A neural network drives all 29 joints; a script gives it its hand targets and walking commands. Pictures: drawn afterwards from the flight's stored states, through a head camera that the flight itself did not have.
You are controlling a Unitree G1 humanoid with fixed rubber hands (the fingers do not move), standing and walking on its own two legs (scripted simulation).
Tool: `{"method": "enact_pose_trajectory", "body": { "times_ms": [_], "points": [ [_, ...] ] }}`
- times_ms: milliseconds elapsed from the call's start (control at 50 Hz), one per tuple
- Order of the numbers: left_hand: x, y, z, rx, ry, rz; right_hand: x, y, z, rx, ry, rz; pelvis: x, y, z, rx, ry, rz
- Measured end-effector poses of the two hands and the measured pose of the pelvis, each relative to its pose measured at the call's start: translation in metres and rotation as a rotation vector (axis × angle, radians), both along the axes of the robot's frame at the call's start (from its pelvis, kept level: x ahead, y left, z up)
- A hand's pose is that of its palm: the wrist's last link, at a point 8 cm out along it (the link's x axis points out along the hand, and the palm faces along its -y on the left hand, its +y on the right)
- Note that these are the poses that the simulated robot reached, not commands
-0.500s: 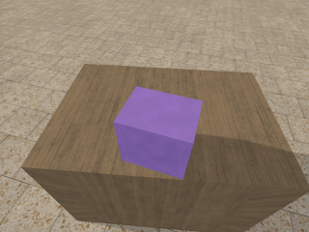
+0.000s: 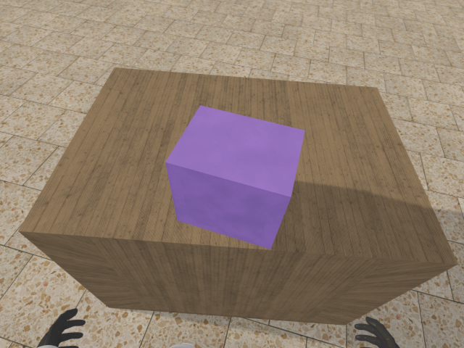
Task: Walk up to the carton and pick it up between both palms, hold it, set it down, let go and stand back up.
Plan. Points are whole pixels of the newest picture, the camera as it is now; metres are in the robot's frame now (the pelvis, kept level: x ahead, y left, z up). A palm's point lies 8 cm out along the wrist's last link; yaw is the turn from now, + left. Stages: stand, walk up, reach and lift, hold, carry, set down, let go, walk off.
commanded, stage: reach and lift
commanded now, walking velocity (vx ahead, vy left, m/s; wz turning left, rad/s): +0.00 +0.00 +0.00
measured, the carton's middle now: (236, 178) +0.44 -0.01 +0.00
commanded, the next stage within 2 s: none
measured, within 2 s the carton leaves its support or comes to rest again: neither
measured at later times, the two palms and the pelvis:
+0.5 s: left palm out of the picture +0.13 +0.29 -0.06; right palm out of the picture +0.12 -0.21 -0.07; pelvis -0.03 +0.00 +0.01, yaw +0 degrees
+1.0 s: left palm out of the picture +0.13 +0.27 -0.02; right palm out of the picture +0.13 -0.20 -0.01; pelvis -0.07 -0.02 +0.01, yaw +2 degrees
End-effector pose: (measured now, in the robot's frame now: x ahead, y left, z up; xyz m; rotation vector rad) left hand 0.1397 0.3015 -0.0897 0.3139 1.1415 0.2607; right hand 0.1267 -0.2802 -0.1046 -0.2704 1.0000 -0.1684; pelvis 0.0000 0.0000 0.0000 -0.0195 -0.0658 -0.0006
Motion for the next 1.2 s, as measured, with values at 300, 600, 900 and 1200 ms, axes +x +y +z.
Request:
{"method": "enact_pose_trajectory", "body": {
  "times_ms": [300,600,900,1200],
  "points": [
    [0.027,-0.018,0.016,-0.086,-0.185,-0.055,0.013,0.024,0.025,-0.043,-0.162,0.041,-0.009,-0.004,0.002,0.002,-0.032,-0.003],
    [-0.013,-0.015,0.032,-0.118,-0.296,-0.081,-0.015,0.077,0.042,0.021,-0.279,0.012,-0.044,0.002,0.006,-0.008,-0.085,-0.002],
    [-0.020,-0.041,0.057,-0.144,-0.438,-0.142,0.003,0.063,0.089,0.015,-0.483,-0.050,-0.063,-0.024,0.006,0.016,-0.113,0.030],
    [0.002,-0.028,0.081,-0.138,-0.566,-0.203,-0.005,0.097,0.085,0.073,-0.451,-0.095,-0.063,-0.016,0.008,0.006,-0.109,0.021]
  ]
}}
